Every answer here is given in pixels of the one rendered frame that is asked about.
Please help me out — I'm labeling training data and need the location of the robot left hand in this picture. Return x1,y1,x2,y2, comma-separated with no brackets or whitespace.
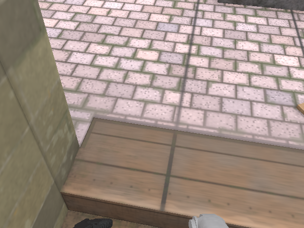
73,218,113,228

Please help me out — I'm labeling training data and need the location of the right robot thigh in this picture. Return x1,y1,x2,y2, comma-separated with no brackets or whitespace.
188,214,229,228

